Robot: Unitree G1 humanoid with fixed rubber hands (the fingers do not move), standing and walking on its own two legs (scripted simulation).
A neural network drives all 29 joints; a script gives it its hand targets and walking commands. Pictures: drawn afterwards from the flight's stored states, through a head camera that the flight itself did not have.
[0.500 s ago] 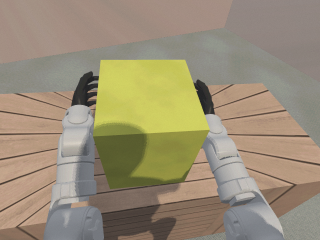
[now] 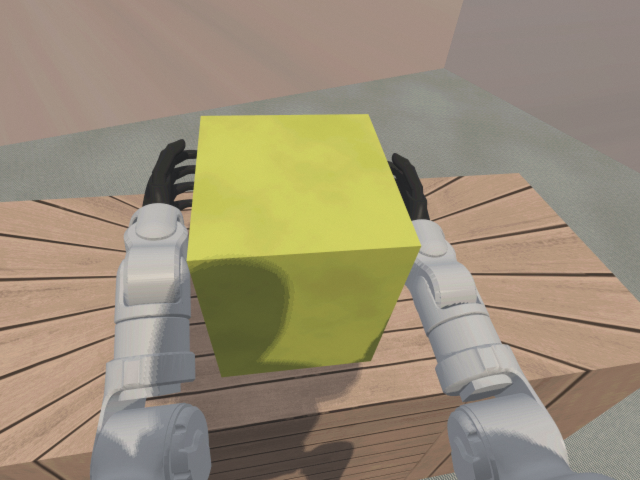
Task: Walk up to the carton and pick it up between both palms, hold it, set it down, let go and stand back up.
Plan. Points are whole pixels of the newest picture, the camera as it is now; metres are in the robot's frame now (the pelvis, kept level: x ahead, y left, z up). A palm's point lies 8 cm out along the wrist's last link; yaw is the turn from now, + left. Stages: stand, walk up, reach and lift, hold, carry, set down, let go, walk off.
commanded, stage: hold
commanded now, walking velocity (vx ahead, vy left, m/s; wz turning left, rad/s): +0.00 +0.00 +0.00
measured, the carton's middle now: (293, 249) +0.35 +0.01 +0.12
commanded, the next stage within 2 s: none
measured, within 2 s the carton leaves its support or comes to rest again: neither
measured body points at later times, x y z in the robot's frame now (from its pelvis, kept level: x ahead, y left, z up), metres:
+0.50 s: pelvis +0.00 +0.00 +0.00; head -0.04 +0.02 +0.45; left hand +0.38 +0.16 +0.19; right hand +0.37 -0.14 +0.17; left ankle +0.04 +0.14 -0.75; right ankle -0.02 -0.13 -0.75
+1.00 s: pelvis +0.00 +0.00 +0.00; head -0.04 +0.02 +0.45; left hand +0.37 +0.15 +0.19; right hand +0.37 -0.14 +0.17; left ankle +0.04 +0.14 -0.75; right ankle -0.02 -0.13 -0.75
